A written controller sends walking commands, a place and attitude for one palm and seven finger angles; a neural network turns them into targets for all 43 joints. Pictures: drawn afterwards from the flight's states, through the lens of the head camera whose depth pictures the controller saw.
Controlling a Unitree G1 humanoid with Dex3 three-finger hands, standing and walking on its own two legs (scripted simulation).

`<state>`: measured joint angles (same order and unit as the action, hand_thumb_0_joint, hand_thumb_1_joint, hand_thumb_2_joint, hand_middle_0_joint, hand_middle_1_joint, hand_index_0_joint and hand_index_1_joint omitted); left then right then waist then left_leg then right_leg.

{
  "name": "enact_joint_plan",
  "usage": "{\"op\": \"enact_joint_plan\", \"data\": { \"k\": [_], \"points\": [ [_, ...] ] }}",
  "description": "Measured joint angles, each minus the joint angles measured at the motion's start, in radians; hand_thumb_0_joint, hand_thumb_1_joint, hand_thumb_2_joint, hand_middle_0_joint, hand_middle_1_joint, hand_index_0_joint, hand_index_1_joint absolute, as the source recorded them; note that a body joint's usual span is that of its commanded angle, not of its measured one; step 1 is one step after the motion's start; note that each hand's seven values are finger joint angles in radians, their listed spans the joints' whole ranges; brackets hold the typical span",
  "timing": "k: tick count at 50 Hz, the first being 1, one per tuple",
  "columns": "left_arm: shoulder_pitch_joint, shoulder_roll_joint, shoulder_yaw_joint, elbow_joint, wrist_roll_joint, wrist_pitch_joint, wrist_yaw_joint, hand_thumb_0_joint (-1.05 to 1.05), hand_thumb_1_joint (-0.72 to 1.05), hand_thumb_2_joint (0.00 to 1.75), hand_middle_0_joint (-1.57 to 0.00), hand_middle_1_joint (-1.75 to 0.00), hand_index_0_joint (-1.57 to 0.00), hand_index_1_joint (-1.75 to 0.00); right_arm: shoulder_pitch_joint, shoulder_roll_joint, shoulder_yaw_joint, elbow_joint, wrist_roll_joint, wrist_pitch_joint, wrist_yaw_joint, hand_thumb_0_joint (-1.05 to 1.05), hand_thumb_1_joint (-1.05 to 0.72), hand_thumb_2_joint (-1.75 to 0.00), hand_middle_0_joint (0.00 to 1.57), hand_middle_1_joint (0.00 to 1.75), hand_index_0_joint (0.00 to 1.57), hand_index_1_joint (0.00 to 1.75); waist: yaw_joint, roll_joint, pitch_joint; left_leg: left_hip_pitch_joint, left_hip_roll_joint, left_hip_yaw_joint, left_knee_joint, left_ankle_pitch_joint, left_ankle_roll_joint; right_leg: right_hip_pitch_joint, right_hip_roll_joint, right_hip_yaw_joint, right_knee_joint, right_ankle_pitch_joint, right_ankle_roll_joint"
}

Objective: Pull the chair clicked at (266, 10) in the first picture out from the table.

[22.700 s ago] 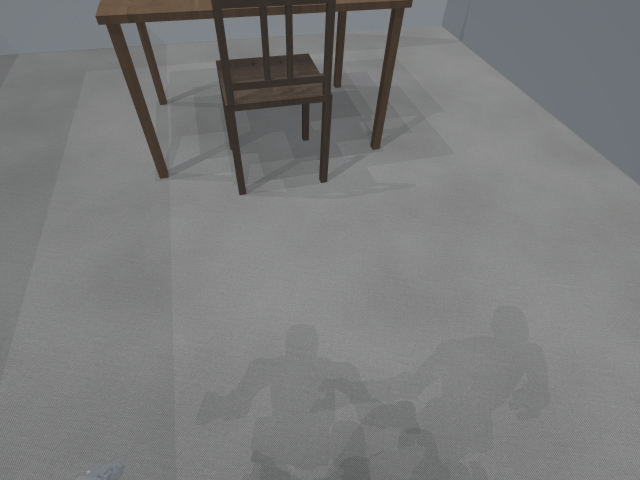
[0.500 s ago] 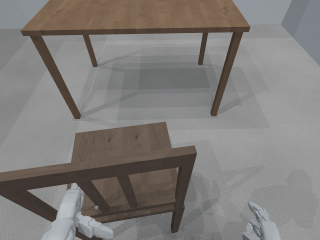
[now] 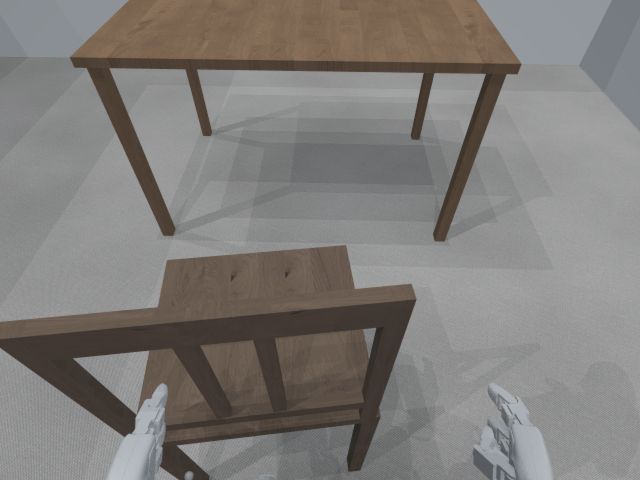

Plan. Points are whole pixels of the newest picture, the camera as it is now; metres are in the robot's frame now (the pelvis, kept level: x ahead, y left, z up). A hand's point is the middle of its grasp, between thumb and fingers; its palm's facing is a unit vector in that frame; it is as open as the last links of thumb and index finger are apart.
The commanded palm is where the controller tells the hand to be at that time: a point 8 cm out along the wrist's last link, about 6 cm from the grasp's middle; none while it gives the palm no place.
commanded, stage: draw the fingers out of the gap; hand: left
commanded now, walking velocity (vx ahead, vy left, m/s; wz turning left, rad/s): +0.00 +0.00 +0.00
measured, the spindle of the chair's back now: (207, 382) +0.26 +0.17 -0.04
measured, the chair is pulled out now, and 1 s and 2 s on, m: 0.65 0.65 0.63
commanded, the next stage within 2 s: draw the hand back to the body in 0.14 s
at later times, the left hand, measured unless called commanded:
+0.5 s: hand (159, 476) +0.14 +0.17 +0.04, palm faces +0.07 -1.00 -0.05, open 17.5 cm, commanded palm +0.09 +0.23 +0.05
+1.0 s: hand (88, 464) +0.14 +0.22 +0.09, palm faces +0.16 -0.89 -0.43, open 14.8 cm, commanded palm +0.11 +0.27 +0.15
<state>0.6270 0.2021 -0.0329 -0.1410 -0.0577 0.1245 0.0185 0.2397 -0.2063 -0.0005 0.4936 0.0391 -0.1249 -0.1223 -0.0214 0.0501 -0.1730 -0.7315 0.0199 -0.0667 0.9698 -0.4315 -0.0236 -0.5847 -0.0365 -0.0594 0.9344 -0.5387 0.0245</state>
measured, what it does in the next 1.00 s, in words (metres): stands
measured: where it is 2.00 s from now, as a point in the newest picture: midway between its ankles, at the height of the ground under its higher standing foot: outside the picture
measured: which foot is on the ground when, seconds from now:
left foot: down 0.00-1.00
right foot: down 0.00-1.00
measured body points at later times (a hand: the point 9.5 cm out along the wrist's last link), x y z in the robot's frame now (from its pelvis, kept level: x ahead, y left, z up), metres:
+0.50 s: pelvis -0.01 +0.00 -0.02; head +0.01 +0.00 +0.43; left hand +0.13 +0.22 +0.05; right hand +0.18 -0.23 -0.09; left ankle +0.03 +0.13 -0.68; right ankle -0.04 -0.13 -0.68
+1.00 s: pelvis +0.00 +0.00 +0.03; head -0.01 -0.02 +0.48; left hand +0.12 +0.26 +0.12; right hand +0.18 -0.22 -0.04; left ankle +0.03 +0.13 -0.68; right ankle -0.04 -0.13 -0.68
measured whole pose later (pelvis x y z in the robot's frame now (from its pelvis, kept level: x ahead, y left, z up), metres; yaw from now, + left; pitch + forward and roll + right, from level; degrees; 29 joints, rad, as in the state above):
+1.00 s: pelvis +0.00 +0.00 +0.03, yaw -1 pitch +2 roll -2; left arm 0.75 0.38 0.10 -0.43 -0.06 0.07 0.11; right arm 0.23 -0.20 0.05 0.57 0.04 -0.17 -0.17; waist 0.04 0.08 -0.07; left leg -0.47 0.04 -0.06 0.80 -0.37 -0.03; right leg -0.32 -0.01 -0.05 0.73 -0.45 0.02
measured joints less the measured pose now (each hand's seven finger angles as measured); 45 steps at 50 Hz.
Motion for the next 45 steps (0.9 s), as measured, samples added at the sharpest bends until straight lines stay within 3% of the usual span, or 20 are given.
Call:
{"op": "enact_joint_plan", "data": {
  "k": [14,15,19,26,28,32,39,42,45],
  "points": [
    [0.154,0.002,-0.008,-0.099,0.01,-0.014,-0.011,-0.01,-0.54,0.21,0.0,0.0,-0.01,0.0,0.003,0.02,-0.014,-0.019,0.008,0.022,-0.006,0.01,-0.9,-0.9,0.2,0.3,0.2,0.3,0.009,0.0,-0.024,-0.041,0.003,-0.007,0.048,-0.02,0.002,-0.034,0.004,-0.005,0.037,-0.016,0.001],
    [0.167,-0.003,-0.005,-0.109,-0.014,-0.031,-0.017,-0.01,-0.54,0.21,0.0,0.0,-0.01,0.0,0.003,0.02,-0.015,-0.018,0.008,0.016,-0.007,0.01,-0.9,-0.9,0.2,0.3,0.2,0.3,0.008,0.0,-0.025,-0.045,0.003,-0.008,0.052,-0.021,0.002,-0.037,0.004,-0.005,0.041,-0.018,0.001],
    [0.189,-0.016,0.015,-0.151,-0.087,-0.177,-0.06,-0.02,-0.54,0.21,0.0,0.0,-0.01,0.0,0.005,0.024,-0.026,0.007,0.01,-0.022,-0.007,0.01,-0.9,-0.9,0.2,0.3,0.2,0.3,0.021,-0.008,-0.024,-0.072,0.005,-0.014,0.08,-0.028,-0.001,-0.06,0.008,-0.01,0.065,-0.025,-0.001],
    [0.123,-0.003,0.097,-0.164,-0.154,-0.453,-0.158,-0.01,-0.54,0.2,0.0,0.0,0.0,0.0,-0.027,0.034,-0.04,0.056,0.018,-0.045,0.029,0.01,-0.91,-0.9,0.2,0.3,0.2,0.3,0.034,-0.006,-0.013,-0.122,0.011,-0.02,0.133,-0.036,-0.006,-0.112,0.015,-0.011,0.124,-0.037,-0.006],
    [0.104,0.007,0.118,-0.148,-0.174,-0.482,-0.197,-0.01,-0.55,0.2,0.0,0.0,0.0,0.0,-0.038,0.036,-0.039,0.061,0.023,-0.042,0.04,0.01,-0.91,-0.9,0.2,0.3,0.2,0.3,0.034,-0.002,-0.006,-0.129,0.014,-0.019,0.146,-0.038,-0.007,-0.121,0.017,-0.009,0.139,-0.039,-0.006],
    [0.097,0.035,0.144,-0.151,-0.203,-0.435,-0.23,-0.02,-0.55,0.2,0.0,0.0,0.0,0.0,-0.037,0.039,-0.027,0.052,0.036,-0.033,0.035,0.01,-0.91,-0.9,0.2,0.3,0.2,0.3,0.035,0.006,0.011,-0.1,0.016,-0.018,0.138,-0.035,-0.008,-0.093,0.019,-0.008,0.131,-0.035,-0.006],
    [0.111,0.078,0.151,-0.165,-0.218,-0.329,-0.211,-0.02,-0.52,0.22,-0.01,-0.01,-0.05,-0.02,-0.018,0.037,0.001,0.057,0.042,-0.081,0.01,0.01,-0.91,-0.9,0.2,0.3,0.2,0.3,0.03,0.012,0.026,-0.005,0.022,-0.015,0.061,-0.009,-0.009,0.0,0.025,-0.007,0.047,-0.001,-0.009],
    [0.116,0.143,0.13,-0.22,-0.09,-0.214,-0.091,-0.02,-0.46,0.25,-0.02,-0.02,-0.09,-0.05,-0.005,0.032,0.015,0.059,0.028,-0.067,-0.018,0.01,-0.91,-0.9,0.2,0.3,0.2,0.3,0.05,0.006,0.042,0.066,0.028,-0.007,0.004,0.007,-0.014,0.068,0.03,-0.001,-0.012,0.022,-0.009],
    [0.136,0.179,0.112,-0.268,-0.026,-0.107,0.011,-0.02,-0.39,0.28,-0.03,-0.03,-0.15,-0.09,-0.006,0.022,0.035,0.059,0.016,-0.051,-0.038,0.01,-0.91,-0.9,0.2,0.3,0.2,0.3,0.05,0.016,0.066,0.15,0.03,-0.001,-0.066,0.028,-0.011,0.153,0.031,0.001,-0.091,0.051,-0.01]
  ]
}}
